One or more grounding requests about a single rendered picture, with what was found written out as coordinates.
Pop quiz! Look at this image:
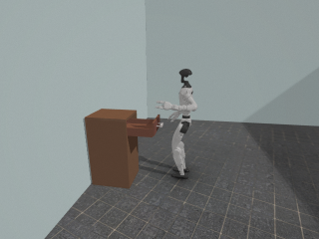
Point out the left robot forearm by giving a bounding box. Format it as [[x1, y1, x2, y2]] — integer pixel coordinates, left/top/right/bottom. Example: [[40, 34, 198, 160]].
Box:
[[171, 104, 197, 112]]

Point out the left robot upper arm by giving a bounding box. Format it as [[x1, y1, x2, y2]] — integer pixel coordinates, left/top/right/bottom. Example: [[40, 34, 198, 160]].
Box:
[[180, 88, 197, 112]]

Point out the right robot hand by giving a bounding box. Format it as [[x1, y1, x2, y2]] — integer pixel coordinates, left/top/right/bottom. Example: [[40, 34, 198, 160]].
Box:
[[167, 112, 179, 122]]

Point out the left robot hand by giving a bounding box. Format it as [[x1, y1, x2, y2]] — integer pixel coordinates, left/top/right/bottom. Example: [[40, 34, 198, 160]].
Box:
[[155, 101, 172, 111]]

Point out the robot right thigh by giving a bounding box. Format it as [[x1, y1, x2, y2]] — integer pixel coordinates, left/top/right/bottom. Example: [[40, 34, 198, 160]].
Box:
[[177, 122, 184, 149]]

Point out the drawer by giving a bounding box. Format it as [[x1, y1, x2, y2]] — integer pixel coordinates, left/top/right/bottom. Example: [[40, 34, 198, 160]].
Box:
[[127, 115, 160, 137]]

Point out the cabinet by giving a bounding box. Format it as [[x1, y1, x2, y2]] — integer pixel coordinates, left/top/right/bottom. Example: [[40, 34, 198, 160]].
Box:
[[85, 109, 139, 189]]

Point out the humanoid robot head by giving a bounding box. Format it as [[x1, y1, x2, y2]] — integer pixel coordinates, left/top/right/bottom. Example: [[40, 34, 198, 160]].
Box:
[[179, 69, 192, 89]]

